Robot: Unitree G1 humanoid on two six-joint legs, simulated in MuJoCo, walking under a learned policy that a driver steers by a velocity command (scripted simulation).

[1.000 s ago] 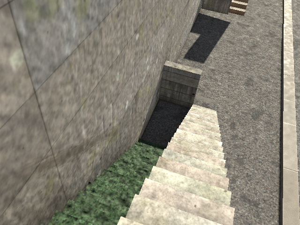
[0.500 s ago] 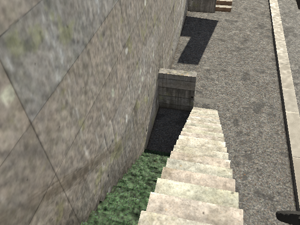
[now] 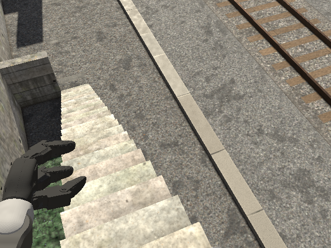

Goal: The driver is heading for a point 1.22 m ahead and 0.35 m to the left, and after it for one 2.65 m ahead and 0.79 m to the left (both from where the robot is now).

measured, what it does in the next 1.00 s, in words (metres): goes down, turning left: right foot 0.19 m lower, then left foot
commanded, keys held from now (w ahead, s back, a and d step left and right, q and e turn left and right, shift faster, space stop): e+shift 0.04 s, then q+shift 0.30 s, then w+q+shift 0.66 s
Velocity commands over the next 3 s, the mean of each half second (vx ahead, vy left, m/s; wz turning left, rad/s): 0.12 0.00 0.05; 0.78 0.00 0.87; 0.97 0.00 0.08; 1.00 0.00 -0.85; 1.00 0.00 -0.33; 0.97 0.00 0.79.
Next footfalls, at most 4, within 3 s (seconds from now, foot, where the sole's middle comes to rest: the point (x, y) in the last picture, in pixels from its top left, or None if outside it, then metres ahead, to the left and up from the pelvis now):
0.14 right None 0.22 -0.14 -0.89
0.62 left None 0.19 0.07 -0.89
1.14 right None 0.51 0.01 -1.08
1.38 left None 0.48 0.29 -1.08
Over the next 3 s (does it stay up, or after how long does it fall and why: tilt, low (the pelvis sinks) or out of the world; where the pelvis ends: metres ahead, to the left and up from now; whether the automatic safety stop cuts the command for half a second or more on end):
stays up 1.10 0.21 -0.86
